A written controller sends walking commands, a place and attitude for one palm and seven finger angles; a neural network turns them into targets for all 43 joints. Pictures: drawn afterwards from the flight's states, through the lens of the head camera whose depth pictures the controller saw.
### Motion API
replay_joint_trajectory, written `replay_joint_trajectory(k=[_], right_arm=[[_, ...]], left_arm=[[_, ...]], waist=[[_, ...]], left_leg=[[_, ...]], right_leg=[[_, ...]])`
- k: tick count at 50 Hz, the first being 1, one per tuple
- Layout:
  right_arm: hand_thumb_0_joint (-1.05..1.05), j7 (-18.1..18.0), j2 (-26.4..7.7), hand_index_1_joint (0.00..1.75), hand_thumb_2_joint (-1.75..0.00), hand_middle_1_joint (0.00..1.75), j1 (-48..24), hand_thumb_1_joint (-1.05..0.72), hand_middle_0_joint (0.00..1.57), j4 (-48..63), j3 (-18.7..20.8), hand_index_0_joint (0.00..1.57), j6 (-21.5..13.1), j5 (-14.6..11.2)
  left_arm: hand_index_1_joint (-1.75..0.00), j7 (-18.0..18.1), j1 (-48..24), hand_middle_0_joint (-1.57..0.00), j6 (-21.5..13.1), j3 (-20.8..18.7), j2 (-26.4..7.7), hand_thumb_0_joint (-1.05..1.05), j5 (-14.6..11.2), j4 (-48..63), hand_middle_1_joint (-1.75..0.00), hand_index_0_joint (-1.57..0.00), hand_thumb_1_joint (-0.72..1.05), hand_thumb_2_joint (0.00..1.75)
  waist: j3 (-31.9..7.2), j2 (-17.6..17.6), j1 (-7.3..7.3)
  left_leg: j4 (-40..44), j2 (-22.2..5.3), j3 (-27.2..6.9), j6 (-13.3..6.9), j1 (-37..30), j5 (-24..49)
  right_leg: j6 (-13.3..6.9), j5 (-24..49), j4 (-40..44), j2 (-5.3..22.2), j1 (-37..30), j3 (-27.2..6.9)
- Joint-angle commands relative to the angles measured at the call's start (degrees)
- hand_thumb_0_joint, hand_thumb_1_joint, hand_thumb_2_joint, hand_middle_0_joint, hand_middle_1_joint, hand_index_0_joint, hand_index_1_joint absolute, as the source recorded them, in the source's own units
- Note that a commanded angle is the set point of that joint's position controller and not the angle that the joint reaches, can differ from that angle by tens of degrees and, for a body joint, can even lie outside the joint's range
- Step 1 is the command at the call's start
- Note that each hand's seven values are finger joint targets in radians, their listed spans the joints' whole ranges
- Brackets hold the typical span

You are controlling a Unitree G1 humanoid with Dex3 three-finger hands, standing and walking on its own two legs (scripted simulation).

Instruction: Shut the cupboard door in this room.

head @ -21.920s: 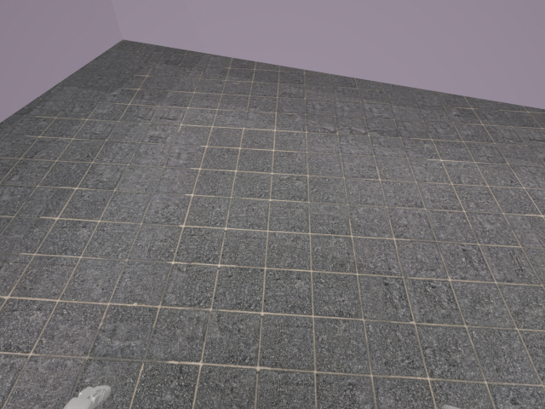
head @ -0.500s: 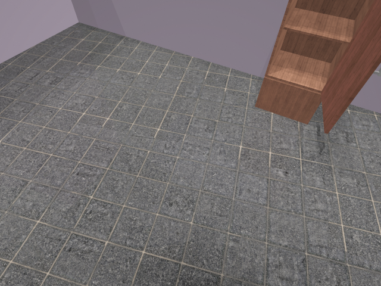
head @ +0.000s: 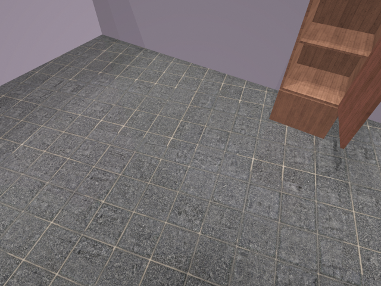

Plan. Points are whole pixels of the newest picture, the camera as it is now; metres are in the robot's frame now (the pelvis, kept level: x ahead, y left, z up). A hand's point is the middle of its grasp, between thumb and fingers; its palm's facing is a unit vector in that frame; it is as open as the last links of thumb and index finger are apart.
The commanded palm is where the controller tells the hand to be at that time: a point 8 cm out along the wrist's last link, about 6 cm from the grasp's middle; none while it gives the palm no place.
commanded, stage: turn or walk to find it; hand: left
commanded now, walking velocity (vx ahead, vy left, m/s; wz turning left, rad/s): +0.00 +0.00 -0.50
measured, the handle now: out of the picture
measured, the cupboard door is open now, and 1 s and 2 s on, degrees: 100 100 100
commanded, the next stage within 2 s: stand and wait in 0.10 s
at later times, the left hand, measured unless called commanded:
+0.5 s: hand out of the picture +0.04 +0.16 -0.17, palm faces -0.04 -0.98 -0.21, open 7.3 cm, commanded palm none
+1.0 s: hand out of the picture +0.06 +0.22 -0.17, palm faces -0.02 -0.96 -0.27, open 7.3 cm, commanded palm none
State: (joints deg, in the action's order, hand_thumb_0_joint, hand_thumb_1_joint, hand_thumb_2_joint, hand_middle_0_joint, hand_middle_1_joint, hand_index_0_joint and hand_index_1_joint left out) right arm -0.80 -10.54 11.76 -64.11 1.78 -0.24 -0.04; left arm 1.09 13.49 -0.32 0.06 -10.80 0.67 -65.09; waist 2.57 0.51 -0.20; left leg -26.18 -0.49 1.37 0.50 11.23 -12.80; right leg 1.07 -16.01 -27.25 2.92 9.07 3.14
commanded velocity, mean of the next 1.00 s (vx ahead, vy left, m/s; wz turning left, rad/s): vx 0.00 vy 0.00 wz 0.04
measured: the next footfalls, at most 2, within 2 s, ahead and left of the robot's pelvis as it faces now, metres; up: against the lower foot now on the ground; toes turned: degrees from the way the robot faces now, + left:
right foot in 1.64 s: +0.01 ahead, -0.15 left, +0.00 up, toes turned +11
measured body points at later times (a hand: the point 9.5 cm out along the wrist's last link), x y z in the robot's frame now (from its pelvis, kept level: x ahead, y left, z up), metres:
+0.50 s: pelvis +0.00 -0.03 +0.00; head +0.01 -0.02 +0.45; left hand +0.04 +0.21 -0.15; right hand -0.01 -0.27 -0.15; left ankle +0.01 +0.12 -0.74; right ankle -0.02 -0.13 -0.74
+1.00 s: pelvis -0.01 +0.00 +0.00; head +0.01 +0.00 +0.45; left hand +0.06 +0.27 -0.15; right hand +0.03 -0.27 -0.14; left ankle +0.01 +0.12 -0.74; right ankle -0.02 -0.13 -0.74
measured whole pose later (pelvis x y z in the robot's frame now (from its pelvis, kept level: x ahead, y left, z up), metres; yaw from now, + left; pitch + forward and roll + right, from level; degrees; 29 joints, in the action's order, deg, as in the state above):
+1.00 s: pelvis -0.01 +0.00 +0.00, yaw -1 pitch -1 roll +0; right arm -0.1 -14.5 9.6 -63.6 1.1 0.3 0.5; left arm 0.7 8.2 0.2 -0.9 -15.8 0.5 -61.7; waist 3.8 -0.9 -0.4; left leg -25.3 -1.8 1.8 1.0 12.3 -11.9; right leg 0.6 -14.3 -25.6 1.6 10.1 2.7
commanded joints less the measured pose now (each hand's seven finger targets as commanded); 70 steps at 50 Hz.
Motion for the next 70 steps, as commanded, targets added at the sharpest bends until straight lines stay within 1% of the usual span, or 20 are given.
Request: replay_joint_trajectory(k=[1, 4, 8, 15, 24, 30, 33, 36, 39, 41, 46, 49, 55, 59, 61, 63, 65, 66, 67, 70], right_arm=[[0.0, -0.58, -7.8, 0.3, -0.9, 0.3, 1.4, -0.9, 0.2, 2.17, 1.24, 0.2, -0.19, 0.6], [0.0, -0.77, -5.28, 0.3, -0.9, 0.3, 3.58, -0.9, 0.2, 1.13, 0.8, 0.2, -0.11, 0.64], [0.0, -1.0, -5.4, 0.3, -0.9, 0.3, 4.07, -0.9, 0.2, 1.27, 0.55, 0.2, -0.18, 0.78], [0.0, -1.24, -6.23, 0.3, -0.9, 0.3, 3.37, -0.9, 0.2, 0.72, 0.47, 0.2, -0.85, 0.63], [0.0, -1.13, -9.38, 0.3, -0.9, 0.3, 2.63, -0.9, 0.2, 0.62, 1.04, 0.2, -1.16, 0.55], [0.0, -0.87, -12.26, 0.3, -0.9, 0.3, 0.73, -0.9, 0.2, 1.39, 1.51, 0.2, -1.52, 0.66], [0.0, -1.0, -8.24, 0.3, -0.9, 0.3, 2.24, -0.9, 0.2, 1.37, 0.96, 0.2, -0.84, 0.89], [0.0, -1.02, -8.18, 0.3, -0.9, 0.3, 2.82, -0.9, 0.2, 2.01, 0.92, 0.2, -0.25, 0.88], [0.0, -0.64, -15.52, 0.3, -0.9, 0.3, -1.47, -0.9, 0.2, 3.11, 1.81, 0.2, -1.42, 0.58], [0.0, -0.4, -16.22, 0.3, -0.9, 0.3, -3.44, -0.9, 0.2, 3.36, 1.72, 0.2, -1.83, 0.62], [0.0, 0.07, -11.05, 0.3, -0.9, 0.3, -2.31, -0.9, 0.2, 3.23, 0.45, 0.2, -0.66, 0.74], [0.0, 0.29, -10.98, 0.3, -0.9, 0.3, -1.9, -0.9, 0.2, 4.1, 0.58, 0.2, 0.15, 0.78], [0.0, 0.54, -10.9, 0.3, -0.9, 0.3, -2.03, -0.9, 0.2, 6.63, 1.27, 0.2, 0.77, 0.9], [0.0, 0.65, -9.73, 0.3, -0.9, 0.3, -0.59, -0.9, 0.2, 8.38, 1.79, 0.2, 1.32, 0.88], [0.0, 0.71, -8.72, 0.3, -0.9, 0.3, -0.53, -0.9, 0.2, 8.56, 1.89, 0.2, 1.52, 0.99], [0.0, 0.8, -8.53, 0.3, -0.9, 0.3, 1.39, -0.9, 0.2, 8.17, 1.85, 0.2, 1.19, 0.95], [0.0, 0.61, -12.7, 0.3, -0.9, 0.3, 3.12, -0.9, 0.2, 7.78, 2.17, 0.2, 0.32, 1.46], [0.0, 0.09, -13.62, 0.3, -0.9, 0.3, 3.57, -0.9, 0.2, 7.53, 2.78, 0.2, 0.21, 1.31], [0.0, -0.34, -14.11, 0.3, -0.9, 0.3, 3.33, -0.9, 0.2, 7.6, 2.84, 0.2, 0.18, 1.26], [0.0, -0.72, -13.09, 0.3, -0.9, 0.3, 1.43, -0.9, 0.2, 8.42, 2.8, 0.2, 0.25, 1.41]], left_arm=[[-0.3, 0.34, 0.15, -0.2, -1.2, -1.54, -9.92, 0.0, 0.11, 2.23, -0.3, -0.2, 0.9, 0.9], [-0.3, 0.4, 1.97, -0.2, -0.28, -1.35, -6.95, 0.0, 0.06, 2.16, -0.3, -0.2, 0.9, 0.9], [-0.3, 0.42, 2.33, -0.2, -0.44, -2.01, -7.67, 0.0, -0.1, 2.76, -0.3, -0.2, 0.9, 0.9], [-0.3, 0.47, 2.62, -0.2, -0.94, -2.2, -8.07, 0.0, -0.18, 2.56, -0.3, -0.2, 0.9, 0.9], [-0.3, 0.32, 0.32, -0.2, -1.42, -2.63, -10.7, 0.0, -0.11, 3.22, -0.3, -0.2, 0.9, 0.9], [-0.3, 0.01, -2.08, -0.2, -1.73, -3.03, -13.39, 0.0, -0.05, 4.15, -0.3, -0.2, 0.9, 0.9], [-0.3, 0.06, -0.91, -0.2, -0.41, -2.59, -9.65, 0.0, -0.11, 4.16, -0.3, -0.2, 0.9, 0.9], [-0.3, -0.06, -0.87, -0.2, 0.31, -2.47, -9.57, 0.0, -0.03, 4.58, -0.3, -0.2, 0.9, 0.9], [-0.3, -0.36, -3.8, -0.2, -1.38, -3.27, -15.93, 0.0, 0.15, 5.2, -0.3, -0.2, 0.9, 0.9], [-0.3, -0.39, -4.54, -0.2, -1.66, -3.36, -16.58, 0.0, 0.11, 5.16, -0.3, -0.2, 0.9, 0.9], [-0.3, 0.12, -2.47, -0.2, -0.02, -2.28, -11.62, 0.0, -0.1, 4.84, -0.3, -0.2, 0.9, 0.9], [-0.3, 0.29, -1.78, -0.2, 0.65, -2.17, -10.89, 0.0, 0.05, 5.3, -0.3, -0.2, 0.9, 0.9], [-0.3, 0.43, -1.25, -0.2, 0.68, -3.13, -12.62, 0.0, 0.14, 7.0, -0.3, -0.2, 0.9, 0.9], [-0.3, 0.58, -2.08, -0.2, 0.84, -4.17, -14.4, 0.0, 0.32, 9.01, -0.3, -0.2, 0.9, 0.9], [-0.3, 0.64, -2.91, -0.2, 0.77, -4.08, -13.69, 0.0, 0.55, 9.69, -0.3, -0.2, 0.9, 0.9], [-0.3, 0.63, -3.38, -0.2, 0.94, -3.8, -12.35, 0.0, 0.53, 9.99, -0.3, -0.2, 0.9, 0.9], [-0.3, 0.5, -3.33, -0.2, 1.28, -2.78, -7.89, 0.0, 0.09, 9.93, -0.3, -0.2, 0.9, 0.9], [-0.3, 0.73, -3.86, -0.2, 1.42, -2.67, -7.86, 0.0, 0.15, 10.13, -0.3, -0.2, 0.9, 0.9], [-0.3, 0.67, -3.69, -0.2, 1.6, -2.85, -8.13, 0.0, 0.17, 10.06, -0.3, -0.2, 0.9, 0.9], [-0.3, 0.13, -2.66, -0.2, 1.39, -3.15, -7.78, 0.0, 0.37, 9.47, -0.3, -0.2, 0.9, 0.9]], waist=[[4.52, -7.91, -0.69], [3.97, -5.18, -0.54], [-0.57, -4.27, -0.41], [-1.98, -0.03, 0.14], [1.23, -0.72, 0.27], [-0.1, -0.37, 0.15], [-0.52, -0.57, -0.06], [-1.16, -0.22, -0.23], [-1.96, -1.43, 0.24], [-1.93, -0.58, 0.39], [-1.47, 2.38, 0.71], [-1.3, 2.93, 0.89], [-3.7, -0.73, 0.91], [-4.13, -8.05, 0.34], [-2.55, -8.96, -0.05], [-2.89, -4.98, -0.99], [-3.14, 11.95, -1.76], [-2.53, 14.58, -2.18], [-2.06, 13.74, -1.89], [-4.38, 9.9, -0.6]], left_leg=[[4.54, -4.34, -2.76, -0.13, -2.41, 0.98], [3.0, -5.42, -1.12, -0.01, -2.76, 4.19], [2.21, -5.56, -0.06, 0.58, -2.96, 5.87], [2.84, -6.7, -0.37, 0.41, -3.98, 9.12], [5.3, -6.82, -1.41, -0.08, -3.05, 5.27], [6.35, -7.1, -2.29, -0.62, -4.06, 5.02], [3.75, -7.46, -0.22, 0.13, -4.52, 6.14], [3.29, -7.87, 0.01, 0.13, -3.8, 4.3], [6.44, -7.88, -2.7, -0.84, -3.66, 3.38], [6.79, -7.81, -3.55, -1.18, -3.49, 5.02], [6.41, -8.02, -5.38, -1.09, 0.27, 6.24], [6.01, -8.36, -7.43, -1.54, 2.61, 5.63], [-0.35, -5.77, -6.68, -1.08, 6.07, 8.15], [-10.08, -2.26, -2.19, 0.46, 7.06, 3.5], [-12.35, -1.98, -1.4, 0.8, 6.31, -2.44], [-5.61, -4.31, -4.25, -0.13, 2.12, 3.91], [8.05, -13.86, -22.91, -5.61, 1.69, 9.19], [12.47, -16.71, -28.7, -9.11, 0.86, 11.2], [12.31, -17.32, -28.48, -10.94, 0.67, 11.6], [8.7, -14.45, -23.68, -11.73, -2.08, 14.3]], right_leg=[[-2.86, -0.68, 11.86, 6.67, 8.88, -7.99], [-2.38, 4.24, 10.48, 5.21, 7.98, -8.61], [-3.18, 11.57, 8.62, 5.54, 4.07, -9.3], [-3.07, 16.38, 7.24, 4.41, 1.85, -7.83], [-3.26, 9.09, 9.94, 3.96, 2.7, -7.7], [-3.4, 7.94, 10.61, 4.0, 2.18, -8.01], [-3.05, 12.69, 8.14, 3.86, 3.65, -8.77], [-2.83, 11.89, 6.86, 3.44, 4.67, -9.12], [-3.02, 8.13, 9.14, 3.54, 2.26, -8.71], [-2.76, 8.88, 8.77, 3.93, 1.59, -7.92], [-0.87, 7.48, 4.98, 4.17, 1.28, -4.17], [-0.06, 5.46, 3.09, 4.05, 1.86, -2.19], [-1.34, 7.99, 2.6, 7.53, 0.41, -3.24], [-6.02, 9.43, 4.84, 14.13, 1.96, -6.25], [-7.43, 11.54, 4.23, 15.38, 4.63, -6.17], [-5.08, 7.68, 0.06, 12.25, 8.25, -2.39], [1.07, -5.44, -13.86, 0.84, 10.71, 4.55], [1.09, -15.46, -22.18, -0.46, 13.44, 1.27], [0.65, -17.1, -26.78, 0.72, 15.25, -1.87], [0.93, -14.2, -29.71, 0.51, 17.53, -3.15]])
